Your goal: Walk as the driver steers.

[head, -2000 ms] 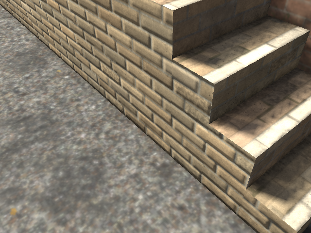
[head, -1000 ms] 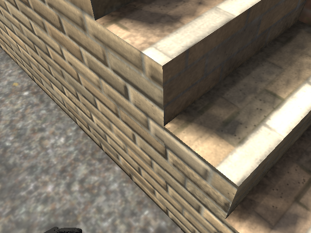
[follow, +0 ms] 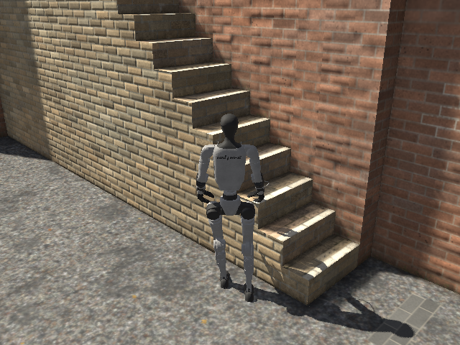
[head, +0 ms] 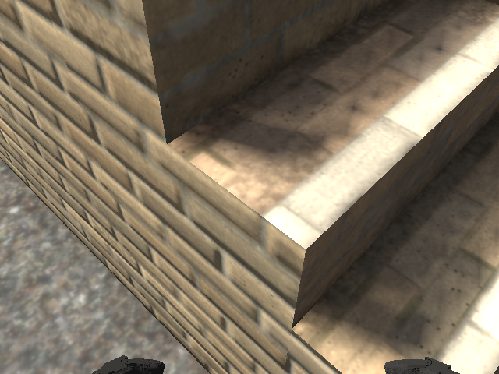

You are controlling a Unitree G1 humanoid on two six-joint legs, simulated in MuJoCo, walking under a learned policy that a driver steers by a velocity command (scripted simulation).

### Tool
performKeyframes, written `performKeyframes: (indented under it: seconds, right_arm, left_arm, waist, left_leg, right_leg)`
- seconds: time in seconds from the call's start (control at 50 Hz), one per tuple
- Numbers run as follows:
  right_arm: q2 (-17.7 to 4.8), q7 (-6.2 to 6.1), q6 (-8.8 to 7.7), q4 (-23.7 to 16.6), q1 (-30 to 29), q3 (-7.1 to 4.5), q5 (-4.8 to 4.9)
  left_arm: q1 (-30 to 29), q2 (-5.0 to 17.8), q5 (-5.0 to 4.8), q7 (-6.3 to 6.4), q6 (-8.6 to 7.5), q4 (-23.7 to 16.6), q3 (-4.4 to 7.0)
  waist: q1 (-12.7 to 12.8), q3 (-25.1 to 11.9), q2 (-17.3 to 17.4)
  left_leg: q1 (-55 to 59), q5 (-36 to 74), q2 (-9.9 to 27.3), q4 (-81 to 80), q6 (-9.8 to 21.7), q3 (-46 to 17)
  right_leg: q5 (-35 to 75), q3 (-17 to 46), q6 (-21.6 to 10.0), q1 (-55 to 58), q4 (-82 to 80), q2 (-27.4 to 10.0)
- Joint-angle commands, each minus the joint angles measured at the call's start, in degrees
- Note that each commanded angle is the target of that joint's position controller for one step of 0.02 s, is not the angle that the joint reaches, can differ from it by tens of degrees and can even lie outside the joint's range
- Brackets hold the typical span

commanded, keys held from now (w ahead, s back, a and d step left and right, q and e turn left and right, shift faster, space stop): w+shift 0.24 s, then shift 0.76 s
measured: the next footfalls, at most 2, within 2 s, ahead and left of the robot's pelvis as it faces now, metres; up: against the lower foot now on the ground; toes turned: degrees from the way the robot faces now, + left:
left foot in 0.78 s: +0.03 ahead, +0.08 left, +0.00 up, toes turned -8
right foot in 1.00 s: -0.08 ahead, -0.12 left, +0.00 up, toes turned +1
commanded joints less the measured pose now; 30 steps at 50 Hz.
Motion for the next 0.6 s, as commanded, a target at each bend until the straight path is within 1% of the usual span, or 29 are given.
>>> performKeyframes:
  seconds: [0.02, 0.08, 0.1, 0.12, 0.14, 0.16, 0.18, 0.2, 0.22, 0.24, 0.26, 0.28, 0.34, 0.42, 0.46, 0.5, 0.6]
  right_arm:
    - [-5.2, 0.05, -0.73, -4.4, -5.1, -1.13, 0.09]
    - [-5.6, 0.13, -0.65, -4.6, -5.4, -1.17, 0.13]
    - [-5.2, 0.14, -0.7, -4.5, -4.8, -1.01, -0.03]
    - [-5.7, 0.37, -0.54, -5.0, -4.7, -1.23, 0.2]
    - [-6.6, 0.05, -0.4, -4.2, -3.6, -1.55, 0.21]
    - [-8.6, 0.06, -0.69, -3.9, -2.6, -1.98, 0.1]
    - [-9.6, -0.18, -0.81, -3.4, -2.6, -2.82, 0.29]
    - [-10.0, -0.54, -0.61, -3.6, -2.9, -3.05, 0.28]
    - [-9.9, -0.75, -0.38, -3.9, -3.7, -3.13, 0.51]
    - [-9.8, -0.74, -0.31, -4.8, -6.0, -3.24, 0.52]
    - [-8.7, -0.66, -0.33, -4.7, -5.2, -3.15, 0.44]
    - [-8.5, -0.66, -0.33, -4.2, -4.1, -3.21, 0.34]
    - [-8.9, -0.81, 0.05, -3.1, -2.4, -3.59, 0.24]
    - [-9.4, -1.1, 0.86, -2.0, -0.7, -4.03, 0.21]
    - [-10.0, -1.24, 1.14, -1.5, 0.8, -4.43, 0.2]
    - [-10.2, -1.32, 1.48, -1.2, 2.1, -4.75, -0.05]
    - [-9.9, -1.4, 2.33, -0.6, 3.8, -5.56, -0.26]
  left_arm:
    - [-5.9, 5.2, -0.01, 0.05, -1.1, -5.2, 1.33]
    - [-5.7, 5.4, 0.03, -0.01, -1.13, -5.5, 1.36]
    - [-4.8, 5.4, -0.39, 0.1, -1.04, -5.6, 1.33]
    - [-5.3, 5.9, -0.41, -0.19, -1.0, -5.8, 1.48]
    - [-3.9, 6.6, -0.05, 0.02, -1.11, -5.2, 1.76]
    - [-1.0, 6.8, 0.03, 0.56, -1.34, -4.2, 2.19]
    - [1.2, 7.4, -0.38, 1.5, -1.44, -3.3, 2.46]
    - [2.7, 7.5, -0.52, 1.88, -1.4, -2.9, 2.42]
    - [3.1, 7.3, -0.35, 1.84, -1.44, -3.0, 2.37]
    - [2.7, 7.0, -0.72, 1.95, -1.55, -2.7, 2.5]
    - [3.1, 7.1, -0.67, 2.11, -1.42, -2.2, 2.57]
    - [3.6, 7.1, -0.55, 2.17, -1.25, -1.7, 2.66]
    - [5.6, 7.0, -0.17, 2.11, -0.82, -0.3, 2.92]
    - [8.9, 8.1, 0.13, 2.16, -0.16, 1.8, 3.64]
    - [10.5, 8.6, 0.11, 2.15, 0.22, 3.0, 4.11]
    - [12.2, 9.1, 0.04, 2.13, 0.63, 4.0, 4.61]
    - [15.3, 9.5, 0.07, 2.31, 1.61, 6.4, 5.63]
  waist:
    - [-0.2, -8.5, 1.3]
    - [-0.1, -8.4, 1.3]
    - [0.1, -8.2, 0.7]
    - [-0.4, -8.5, -0.7]
    - [-0.3, -8.7, -0.2]
    - [0.3, -8.3, 0.3]
    - [1.0, -9.2, 0.3]
    - [1.3, -9.3, 0.8]
    - [1.8, -8.5, 2.2]
    - [2.5, -8.6, 3.1]
    - [1.8, -9.4, 1.8]
    - [1.5, -9.3, 1.3]
    - [1.1, -7.4, 1.4]
    - [1.2, -5.5, 1.7]
    - [1.0, -5.0, 1.5]
    - [1.0, -4.3, 1.5]
    - [1.2, -2.5, 0.3]
  left_leg:
    - [1.4, -18.4, 12.6, -4.4, -5.2, -13.2]
    - [0.9, -20.0, 12.7, -5.0, -5.4, -13.8]
    - [1.2, -19.2, 12.5, -4.7, -5.4, -13.5]
    - [1.9, -19.8, 12.3, -4.9, -5.3, -13.6]
    - [2.6, -21.1, 12.0, -4.7, -5.5, -14.0]
    - [2.4, -21.6, 11.4, -5.0, -5.8, -14.4]
    - [4.0, -22.4, 11.5, -4.6, -5.7, -15.5]
    - [3.8, -25.3, 12.0, -5.6, -5.9, -16.6]
    - [2.9, -26.7, 12.1, -6.5, -6.0, -17.0]
    - [4.7, -24.2, 12.0, -5.4, -6.2, -17.6]
    - [6.1, -23.5, 11.9, -4.5, -6.2, -17.4]
    - [6.7, -23.3, 11.6, -3.7, -6.3, -17.2]
    - [6.5, -25.2, 11.2, -1.9, -6.3, -17.2]
    - [5.8, -26.7, 10.4, -0.2, -6.4, -17.0]
    - [6.4, -26.5, 9.7, 1.0, -6.7, -16.4]
    - [6.5, -27.0, 9.0, 2.1, -7.0, -15.7]
    - [7.2, -25.9, 6.7, 5.6, -8.4, -12.4]
  right_leg:
    - [3.4, 7.2, -2.7, 4.4, -0.5, -6.5]
    - [2.5, 7.1, -2.7, 4.2, -0.5, -6.3]
    - [2.8, 6.9, -2.2, 3.8, -1.0, -6.9]
    - [1.7, 6.7, -2.0, 3.1, -1.1, -6.1]
    - [1.5, 6.6, -2.0, 2.8, -0.4, -5.8]
    - [-0.3, 5.4, -1.4, 2.4, -0.6, -5.3]
    - [-2.9, 4.3, -0.9, 0.8, 0.6, -4.5]
    - [-4.6, 3.7, -1.3, 0.1, 1.3, -3.8]
    - [-5.1, 3.8, -1.7, -0.4, 1.1, -3.6]
    - [-4.6, 3.5, -1.7, -1.9, 1.1, -3.9]
    - [-5.0, 3.5, -1.7, -2.6, 1.3, -3.9]
    - [-5.8, 3.5, -1.7, -3.4, 1.5, -3.8]
    - [-9.1, 3.7, -1.9, -6.6, 2.1, -3.7]
    - [-12.7, 3.8, -2.4, -9.4, 2.5, -3.5]
    - [-15.0, 3.8, -2.9, -11.1, 2.6, -3.4]
    - [-17.4, 3.7, -3.2, -12.8, 2.6, -3.1]
    - [-23.8, 3.4, -4.3, -17.3, 1.9, -2.5]
Keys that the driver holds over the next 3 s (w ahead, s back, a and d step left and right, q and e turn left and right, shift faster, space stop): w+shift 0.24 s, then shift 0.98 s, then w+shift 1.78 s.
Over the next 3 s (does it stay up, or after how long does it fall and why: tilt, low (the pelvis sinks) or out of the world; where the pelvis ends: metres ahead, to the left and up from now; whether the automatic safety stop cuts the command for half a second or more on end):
stays up -0.05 -0.03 0.01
